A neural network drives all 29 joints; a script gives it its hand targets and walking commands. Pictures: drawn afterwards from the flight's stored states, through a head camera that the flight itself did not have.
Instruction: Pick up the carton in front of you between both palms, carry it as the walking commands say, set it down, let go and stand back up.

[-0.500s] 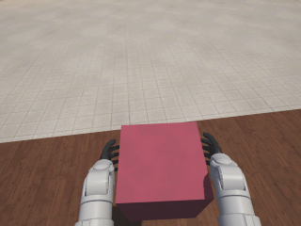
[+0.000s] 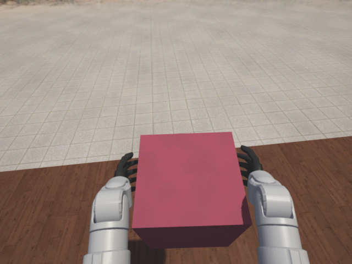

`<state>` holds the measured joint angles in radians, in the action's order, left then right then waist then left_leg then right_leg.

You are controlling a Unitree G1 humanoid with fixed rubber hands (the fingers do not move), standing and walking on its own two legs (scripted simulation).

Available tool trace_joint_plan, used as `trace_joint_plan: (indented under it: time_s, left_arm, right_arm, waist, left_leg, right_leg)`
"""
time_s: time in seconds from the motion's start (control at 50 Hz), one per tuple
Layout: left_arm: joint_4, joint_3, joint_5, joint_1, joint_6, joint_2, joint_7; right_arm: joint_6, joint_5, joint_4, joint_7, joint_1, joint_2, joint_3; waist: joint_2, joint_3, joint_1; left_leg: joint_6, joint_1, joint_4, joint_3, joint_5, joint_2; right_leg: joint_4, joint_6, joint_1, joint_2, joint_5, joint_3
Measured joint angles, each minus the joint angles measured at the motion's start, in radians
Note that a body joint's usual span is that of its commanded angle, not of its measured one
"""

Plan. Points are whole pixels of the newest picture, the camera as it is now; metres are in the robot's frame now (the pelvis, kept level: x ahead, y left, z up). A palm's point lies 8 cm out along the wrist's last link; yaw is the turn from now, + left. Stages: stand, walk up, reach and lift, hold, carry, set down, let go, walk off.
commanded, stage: carry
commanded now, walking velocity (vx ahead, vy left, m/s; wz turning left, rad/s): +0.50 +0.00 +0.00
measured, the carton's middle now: (187, 195) +0.29 +0.00 +0.01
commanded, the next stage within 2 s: none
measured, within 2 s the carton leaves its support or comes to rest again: neither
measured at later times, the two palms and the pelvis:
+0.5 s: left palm (135, 123) +0.49 +0.14 +0.09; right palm (234, 113) +0.51 -0.16 +0.10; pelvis +0.23 -0.02 +0.01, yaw -1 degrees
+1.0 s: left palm (146, 78) +0.81 +0.13 +0.07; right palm (219, 74) +0.80 -0.17 +0.08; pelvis +0.55 +0.00 +0.01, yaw -3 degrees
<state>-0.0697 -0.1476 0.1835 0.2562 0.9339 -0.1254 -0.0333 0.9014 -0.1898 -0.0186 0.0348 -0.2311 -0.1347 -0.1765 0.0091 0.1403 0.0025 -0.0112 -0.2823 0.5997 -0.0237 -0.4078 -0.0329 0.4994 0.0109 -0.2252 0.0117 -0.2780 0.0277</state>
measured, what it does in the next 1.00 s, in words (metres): walks ahead: right foot, then left foot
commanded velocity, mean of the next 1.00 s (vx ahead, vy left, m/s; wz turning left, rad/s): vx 0.50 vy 0.00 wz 0.00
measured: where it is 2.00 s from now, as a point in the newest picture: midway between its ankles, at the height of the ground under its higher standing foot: (184, 159)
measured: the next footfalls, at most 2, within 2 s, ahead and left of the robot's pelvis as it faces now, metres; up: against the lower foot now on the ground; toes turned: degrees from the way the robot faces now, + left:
right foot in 0.26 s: +0.15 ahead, -0.10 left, +0.00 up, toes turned -11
left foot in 0.64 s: +0.53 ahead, +0.09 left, +0.00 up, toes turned +11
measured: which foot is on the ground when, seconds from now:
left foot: down 0.00-0.28, up 0.30-0.62, down 0.64-1.00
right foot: down 0.00-0.08, up 0.10-0.24, down 0.26-0.66, up 0.68-1.00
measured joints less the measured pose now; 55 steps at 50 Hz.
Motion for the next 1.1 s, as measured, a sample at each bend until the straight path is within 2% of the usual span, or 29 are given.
trace_joint_plan:
  time_s: [0.06, 0.1, 0.14, 0.18, 0.2, 0.24, 0.28, 0.3, 0.34, 0.38, 0.42, 0.46, 0.52, 0.58, 0.62, 0.64, 0.66, 0.68, 0.72, 0.76, 0.84, 0.96, 1.04, 1.1]
  left_arm:
    - [0.059, 0.038, -0.015, -0.004, 0.093, 0.011, -0.026]
    - [0.117, 0.048, -0.033, -0.013, 0.148, 0.031, -0.035]
    - [0.177, 0.046, -0.066, -0.035, 0.195, 0.060, -0.039]
    - [0.232, 0.036, -0.095, -0.047, 0.238, 0.066, -0.045]
    - [0.253, 0.025, -0.102, -0.047, 0.257, 0.059, -0.046]
    - [0.284, 0.005, -0.104, -0.042, 0.284, 0.035, -0.048]
    - [0.298, -0.003, -0.097, -0.038, 0.292, 0.005, -0.049]
    - [0.298, 0.002, -0.087, -0.046, 0.286, -0.014, -0.049]
    - [0.301, 0.031, -0.080, -0.068, 0.287, -0.018, -0.051]
    - [0.325, 0.046, -0.077, -0.085, 0.303, -0.010, -0.057]
    - [0.363, 0.038, -0.079, -0.089, 0.321, -0.009, -0.068]
    - [0.392, 0.022, -0.084, -0.081, 0.328, -0.010, -0.071]
    - [0.404, 0.012, -0.091, -0.057, 0.324, -0.013, -0.072]
    - [0.401, 0.016, -0.090, -0.056, 0.315, -0.014, -0.072]
    - [0.400, 0.015, -0.089, -0.063, 0.310, -0.013, -0.067]
    - [0.401, 0.014, -0.088, -0.067, 0.308, -0.012, -0.065]
    - [0.392, 0.010, -0.085, -0.065, 0.304, -0.006, -0.063]
    - [0.378, 0.005, -0.087, -0.058, 0.302, 0.002, -0.063]
    - [0.356, -0.001, -0.087, -0.054, 0.300, 0.010, -0.061]
    - [0.349, 0.001, -0.078, -0.064, 0.297, 0.001, -0.060]
    - [0.334, 0.024, -0.067, -0.092, 0.272, -0.010, -0.057]
    - [0.354, 0.055, -0.068, -0.140, 0.244, -0.004, -0.055]
    - [0.422, 0.055, -0.082, -0.150, 0.248, -0.003, -0.059]
    - [0.437, 0.036, -0.085, -0.096, 0.263, -0.004, -0.061]
  right_arm:
    - [0.088, 0.040, 0.041, 0.008, -0.010, 0.024, 0.009]
    - [0.137, 0.058, 0.065, 0.022, -0.029, 0.028, 0.028]
    - [0.178, 0.065, 0.099, 0.042, -0.030, 0.011, 0.049]
    - [0.218, 0.074, 0.163, 0.065, -0.006, -0.010, 0.054]
    - [0.236, 0.076, 0.195, 0.073, 0.008, -0.014, 0.061]
    - [0.267, 0.075, 0.247, 0.077, 0.024, -0.008, 0.074]
    - [0.292, 0.077, 0.291, 0.077, 0.034, -0.003, 0.062]
    - [0.298, 0.084, 0.307, 0.075, 0.047, 0.000, 0.048]
    - [0.313, 0.096, 0.329, 0.074, 0.071, 0.001, 0.032]
    - [0.322, 0.106, 0.324, 0.072, 0.066, 0.001, 0.030]
    - [0.323, 0.111, 0.321, 0.069, 0.049, -0.001, 0.036]
    - [0.319, 0.108, 0.328, 0.066, 0.033, -0.004, 0.043]
    - [0.314, 0.097, 0.348, 0.057, 0.016, -0.007, 0.038]
    - [0.311, 0.087, 0.352, 0.054, 0.016, -0.008, 0.038]
    - [0.308, 0.083, 0.352, 0.053, 0.020, -0.007, 0.044]
    - [0.306, 0.082, 0.349, 0.053, 0.022, -0.007, 0.049]
    - [0.293, 0.079, 0.329, 0.053, 0.020, -0.007, 0.058]
    - [0.279, 0.076, 0.306, 0.053, 0.016, -0.008, 0.063]
    - [0.263, 0.073, 0.273, 0.053, 0.016, -0.008, 0.069]
    - [0.256, 0.079, 0.265, 0.053, 0.030, -0.006, 0.066]
    - [0.246, 0.089, 0.273, 0.052, 0.065, 0.000, 0.058]
    - [0.224, 0.093, 0.301, 0.049, 0.115, 0.005, 0.077]
    - [0.237, 0.095, 0.360, 0.050, 0.105, 0.005, 0.089]
    - [0.251, 0.094, 0.373, 0.051, 0.052, 0.002, 0.073]
  waist:
    - [-0.015, 0.018, -0.004]
    - [-0.022, 0.020, -0.003]
    - [-0.010, 0.024, 0.000]
    - [0.019, 0.029, -0.007]
    - [0.028, 0.030, -0.009]
    - [0.037, 0.024, -0.008]
    - [0.036, 0.019, -0.011]
    - [0.039, 0.022, -0.012]
    - [0.022, 0.018, -0.009]
    - [-0.004, 0.004, 0.007]
    - [-0.023, -0.015, 0.025]
    - [-0.034, -0.024, 0.041]
    - [-0.032, -0.038, 0.051]
    - [-0.028, -0.044, 0.045]
    - [-0.027, -0.051, 0.032]
    - [-0.019, -0.053, 0.023]
    - [-0.031, -0.058, 0.006]
    - [-0.043, -0.068, -0.005]
    - [-0.042, -0.090, -0.009]
    - [-0.031, -0.109, -0.012]
    - [-0.002, -0.116, -0.024]
    - [0.005, -0.084, -0.022]
    - [0.000, -0.056, -0.018]
    - [0.002, -0.030, -0.020]
  left_leg:
    - [0.015, 0.007, -0.087, -0.057, 0.048, 0.006]
    - [0.020, 0.027, -0.130, -0.079, 0.161, 0.016]
    - [0.018, 0.049, -0.136, -0.104, 0.140, 0.011]
    - [0.014, 0.071, -0.161, -0.104, 0.108, -0.005]
    - [0.009, 0.084, -0.177, -0.100, 0.102, -0.014]
    - [-0.007, 0.110, -0.184, -0.093, 0.083, -0.032]
    - [-0.020, 0.105, -0.102, -0.084, 0.025, -0.049]
    - [-0.018, 0.074, -0.014, -0.081, 0.000, -0.062]
    - [-0.006, -0.016, 0.180, -0.061, -0.079, -0.048]
    - [0.006, -0.113, 0.312, -0.071, -0.108, -0.032]
    - [0.013, -0.196, 0.334, -0.090, -0.067, -0.030]
    - [0.014, -0.264, 0.282, -0.109, 0.028, -0.037]
    - [0.014, -0.330, 0.142, -0.128, 0.170, -0.044]
    - [0.025, -0.330, -0.022, -0.171, 0.286, -0.029]
    - [0.040, -0.283, -0.110, -0.214, 0.355, -0.008]
    - [0.060, -0.245, -0.138, -0.230, 0.375, -0.002]
    - [0.102, -0.240, -0.103, -0.240, 0.382, 0.007]
    - [0.123, -0.240, -0.055, -0.246, 0.344, 0.011]
    - [0.129, -0.211, -0.039, -0.253, 0.275, 0.006]
    - [0.107, -0.152, -0.093, -0.256, 0.264, 0.002]
    - [0.099, -0.040, -0.217, -0.245, 0.261, 0.001]
    - [0.064, 0.118, -0.307, -0.218, 0.197, -0.009]
    - [0.029, 0.202, -0.276, -0.208, 0.097, -0.016]
    - [-0.002, 0.217, -0.130, -0.186, -0.039, -0.034]
  right_leg:
    - [-0.003, -0.004, 0.001, 0.018, -0.033, 0.004]
    - [0.051, -0.003, -0.019, 0.035, -0.080, -0.002]
    - [0.174, -0.001, -0.073, 0.046, -0.152, 0.025]
    - [0.234, 0.008, -0.122, 0.033, -0.202, 0.055]
    - [0.214, 0.008, -0.137, 0.026, -0.204, 0.072]
    - [0.090, 0.007, -0.133, 0.016, -0.127, 0.120]
    - [0.001, 0.020, -0.098, 0.009, 0.009, 0.155]
    - [0.012, 0.033, -0.087, 0.004, 0.022, 0.172]
    - [0.006, 0.047, -0.046, 0.006, -0.030, 0.192]
    - [-0.037, 0.049, 0.005, 0.011, -0.055, 0.188]
    - [-0.096, 0.038, 0.057, 0.013, -0.050, 0.176]
    - [-0.153, 0.033, 0.108, 0.015, -0.049, 0.162]
    - [-0.225, 0.016, 0.197, 0.019, -0.063, 0.152]
    - [-0.235, -0.015, 0.276, 0.038, -0.119, 0.142]
    - [-0.166, -0.035, 0.310, 0.058, -0.191, 0.136]
    - [-0.079, -0.041, 0.307, 0.064, -0.231, 0.131]
    - [0.060, -0.042, 0.268, 0.087, -0.234, 0.125]
    - [0.241, -0.037, 0.197, 0.096, -0.212, 0.091]
    - [0.563, -0.017, 0.026, 0.079, -0.180, 0.028]
    - [0.681, 0.006, -0.111, 0.073, -0.106, 0.021]
    - [0.566, 0.010, -0.285, 0.086, -0.023, 0.052]
    - [0.212, -0.009, -0.331, 0.090, 0.065, 0.100]
    - [0.062, -0.013, -0.288, 0.073, 0.109, 0.150]
    - [-0.007, 0.014, -0.217, 0.049, 0.117, 0.198]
